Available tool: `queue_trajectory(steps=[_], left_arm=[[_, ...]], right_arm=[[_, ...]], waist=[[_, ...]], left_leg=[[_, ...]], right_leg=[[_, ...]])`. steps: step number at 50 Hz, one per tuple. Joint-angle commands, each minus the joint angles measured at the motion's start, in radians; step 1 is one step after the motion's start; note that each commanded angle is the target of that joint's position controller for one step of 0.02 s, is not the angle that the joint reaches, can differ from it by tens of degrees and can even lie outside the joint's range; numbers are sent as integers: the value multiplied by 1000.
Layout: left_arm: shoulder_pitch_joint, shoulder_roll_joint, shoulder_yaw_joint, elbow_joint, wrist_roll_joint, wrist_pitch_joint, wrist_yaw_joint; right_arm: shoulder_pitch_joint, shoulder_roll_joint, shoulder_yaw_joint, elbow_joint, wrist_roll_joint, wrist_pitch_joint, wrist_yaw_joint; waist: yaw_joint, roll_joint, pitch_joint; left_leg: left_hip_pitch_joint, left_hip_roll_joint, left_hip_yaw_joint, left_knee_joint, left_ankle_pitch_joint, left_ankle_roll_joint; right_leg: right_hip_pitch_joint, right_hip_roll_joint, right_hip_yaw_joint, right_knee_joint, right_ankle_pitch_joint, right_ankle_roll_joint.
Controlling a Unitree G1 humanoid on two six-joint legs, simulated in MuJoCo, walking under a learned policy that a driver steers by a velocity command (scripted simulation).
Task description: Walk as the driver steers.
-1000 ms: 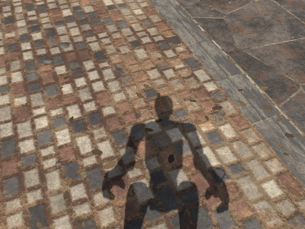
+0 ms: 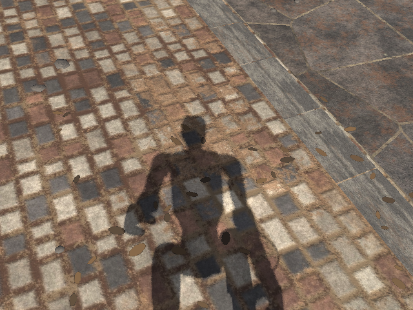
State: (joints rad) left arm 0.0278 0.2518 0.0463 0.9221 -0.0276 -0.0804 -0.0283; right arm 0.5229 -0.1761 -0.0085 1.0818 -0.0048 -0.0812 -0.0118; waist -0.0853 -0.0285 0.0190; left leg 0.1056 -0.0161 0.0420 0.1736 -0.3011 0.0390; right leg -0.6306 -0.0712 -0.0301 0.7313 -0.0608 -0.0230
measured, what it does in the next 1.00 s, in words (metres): walks ahead, turning left: right foot, then left foot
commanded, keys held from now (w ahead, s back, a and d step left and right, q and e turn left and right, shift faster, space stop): w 0.28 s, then w+q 0.56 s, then q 0.16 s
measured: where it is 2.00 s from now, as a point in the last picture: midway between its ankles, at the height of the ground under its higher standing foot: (163, 249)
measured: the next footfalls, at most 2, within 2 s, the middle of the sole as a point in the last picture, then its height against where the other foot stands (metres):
right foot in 0.16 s outside the picture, level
left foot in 0.70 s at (150, 286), level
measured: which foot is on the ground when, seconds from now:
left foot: down 0.00-0.18, up 0.20-0.68, down 0.70-1.00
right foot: up 0.00-0.14, down 0.16-0.72, up 0.74-1.00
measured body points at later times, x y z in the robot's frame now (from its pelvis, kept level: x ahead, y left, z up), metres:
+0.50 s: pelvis +0.29 -0.04 +0.00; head +0.30 -0.03 +0.45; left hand +0.28 +0.23 -0.14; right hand +0.45 -0.29 -0.11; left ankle +0.45 +0.15 -0.67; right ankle +0.24 -0.13 -0.74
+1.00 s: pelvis +0.57 +0.06 +0.01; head +0.61 +0.09 +0.45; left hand +0.67 +0.37 -0.10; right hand +0.73 -0.19 -0.11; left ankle +0.54 +0.12 -0.74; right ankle +0.78 -0.07 -0.68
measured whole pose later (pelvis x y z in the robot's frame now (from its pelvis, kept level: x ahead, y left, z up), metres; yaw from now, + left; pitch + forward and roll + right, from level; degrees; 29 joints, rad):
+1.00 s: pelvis +0.57 +0.06 +0.01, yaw +21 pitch +2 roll -1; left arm 0.02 0.29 0.05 0.81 0.01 -0.10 0.01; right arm 0.31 -0.26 -0.07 0.78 0.01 -0.05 -0.01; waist -0.04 -0.03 0.05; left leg -0.20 -0.10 -0.10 0.36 -0.18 0.09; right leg -0.66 -0.07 0.10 0.74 -0.08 0.05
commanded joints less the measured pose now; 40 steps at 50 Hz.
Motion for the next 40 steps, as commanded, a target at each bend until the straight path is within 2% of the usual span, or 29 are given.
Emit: queue_trajectory(steps=[1, 3, 5, 6, 7, 8, 9, 10, 11, 12, 13, 14, 16, 19, 22, 25, 28, 30, 32, 33, 34, 35, 36, 37, 38, 39, 40], left_arm=[[-201, 20, -11, -116, -5, -13, -12], [-217, 42, -7, -135, -7, -18, -20], [-154, 86, 12, -130, -4, -23, -22], [-53, 117, 30, -104, -6, -23, -18], [117, 156, 55, -50, -9, -19, -10], [301, 207, 74, -6, 0, -11, 1], [411, 278, 87, 22, 17, -7, 0], [373, 187, 60, 29, 12, -7, -2], [255, 146, 45, 15, 8, -15, -2], [158, 111, 33, -8, 11, -24, -5], [106, 79, 23, -12, 22, -32, -11], [86, 56, 16, -6, 33, -39, -14], [97, 53, 14, 16, 31, -43, -12], [147, 103, 23, 48, 38, -51, 11], [184, 125, 26, 55, 39, -49, 29], [224, 144, 25, 59, 32, -45, 40], [294, 156, 28, 80, 22, -28, 43], [315, 167, 33, 85, 17, -8, 44], [290, 193, 42, 68, 16, 10, 48], [274, 206, 46, 57, 18, 20, 52], [254, 205, 45, 44, 20, 31, 57], [260, 187, 35, 22, 29, 31, 61], [359, 39, -13, -29, 56, 1, 41], [294, 97, -7, -41, 25, -49, 23], [188, 160, 13, -72, -13, -78, 13], [150, 152, 8, -85, -13, -90, 15], [140, 148, 14, -78, 7, -88, 23]], right_arm=[[46, -186, -38, -25, 10, -8, -12], [40, -189, -46, -21, 19, -6, -13], [13, -210, -57, -31, 15, 2, -13], [-3, -220, -62, -36, 11, 11, -13], [-20, -215, -60, -46, 5, 21, -12], [-32, -195, -49, -71, -5, 22, -9], [105, -30, -6, -82, 1, 3, 8], [28, -94, -20, -78, 28, -31, 13], [-80, -160, -42, -127, 60, -50, 14], [-142, -175, -45, -144, 62, -59, 6], [-166, -172, -55, -143, 47, -55, -3], [-137, -155, -60, -140, 36, -40, -7], [-99, -106, -58, -130, 38, -9, -10], [-204, -126, -66, -181, 29, 11, -14], [-302, -128, -67, -218, 25, 5, -1], [-421, -107, -53, -259, 23, -2, 19], [-509, -102, -44, -306, 26, 0, 39], [-542, -110, -44, -342, 27, 1, 55], [-517, -140, -55, -366, 28, 3, 70], [-450, -168, -70, -362, 28, 6, 73], [-307, -210, -97, -331, 31, 8, 72], [-130, -291, -136, -292, 34, 14, 58], [-79, -412, -162, -287, 34, 17, 46], [-56, -343, -138, -309, 24, 11, 45], [-91, -283, -121, -308, 11, 4, 42], [-160, -250, -112, -324, 14, -1, 39], [-236, -220, -102, -345, 13, -2, 39]], waist=[[4, 139, 151], [26, 136, 149], [83, 156, 76], [139, 177, 0], [221, 174, -100], [288, 116, -220], [207, -171, -410], [233, -146, -380], [197, -134, -187], [157, -33, -103], [120, 12, -48], [79, -10, -44], [49, -34, -19], [55, -27, 43], [82, -8, 48], [125, 3, 58], [159, 17, 79], [159, 12, 84], [124, -22, 46], [82, -45, -7], [2, -40, -84], [-71, 22, -182], [10, 285, -297], [-23, 228, -420], [-41, 182, -292], [-8, 94, -203], [38, 20, -131]], left_leg=[[-128, 232, -103, -102, 378, 129], [-61, 260, -91, -70, 458, 117], [7, 277, -71, 42, 762, 96], [18, 272, -55, 165, 945, 83], [-35, 235, -28, 360, 1019, 57], [-270, 197, -22, 643, 774, 32], [-644, -13, -43, 1059, 20, -36], [-751, -23, -192, 1211, -239, -10], [-840, 33, -169, 1247, -182, 12], [-799, 92, -148, 1200, -84, 23], [-747, 128, -130, 1139, -26, 21], [-668, 161, -139, 1091, 9, 21], [-618, 176, -129, 1032, 9, 14], [-722, 190, -137, 920, 114, -13], [-781, 170, -141, 732, 301, -17], [-747, 141, -72, 558, 416, -14], [-801, 128, -49, 473, 388, 0], [-833, 115, -28, 442, 298, 23], [-756, 70, 24, 432, 189, 56], [-652, 30, 57, 437, 146, 77], [-465, -21, 80, 398, 168, 106], [-165, 19, -44, 374, 183, 157], [228, 290, -590, 310, 59, 346], [336, 375, -907, 127, -17, 403], [270, 336, -751, 120, 39, 332], [125, 292, -604, 124, 132, 294], [-39, 252, -494, 109, 246, 268]], right_leg=[[11, 37, -37, -136, 80, -6], [25, 39, -21, -187, 73, -35], [138, 75, -34, -198, 31, -70], [265, 106, -52, -188, 6, -91], [477, 126, -63, -198, 13, -120], [794, -19, 108, -169, -44, -176], [1125, -299, 645, -290, -337, -360], [1059, -303, 817, -458, -414, -337], [897, -272, 656, -483, -367, -285], [721, -240, 512, -507, -237, -255], [578, -201, 401, -530, -120, -234], [490, -164, 319, -555, -75, -217], [399, -145, 226, -604, -55, -217], [371, -150, 142, -657, -30, -223], [433, -133, 55, -657, 42, -193], [475, -127, -25, -663, 69, -166], [621, -166, -57, -622, 101, -155], [718, -197, -73, -561, 179, -139], [761, -210, -105, -446, 457, -114], [760, -205, -126, -332, 638, -100], [714, -177, -159, -139, 734, -74], [515, -135, -169, 140, 570, -33], [49, 57, -137, 536, -204, 37], [-112, 127, 89, 688, -504, 27], [-208, 62, 133, 696, -428, -6], [-189, 14, 125, 622, -341, -21], [-123, -21, 117, 523, -292, -15]])
Velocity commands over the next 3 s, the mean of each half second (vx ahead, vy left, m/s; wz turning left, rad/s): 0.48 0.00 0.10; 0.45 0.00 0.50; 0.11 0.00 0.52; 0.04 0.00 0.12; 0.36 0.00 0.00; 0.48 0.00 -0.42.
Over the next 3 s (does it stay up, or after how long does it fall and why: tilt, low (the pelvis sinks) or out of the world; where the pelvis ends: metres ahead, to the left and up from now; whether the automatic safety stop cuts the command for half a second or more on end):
stays up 0.97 0.40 -0.01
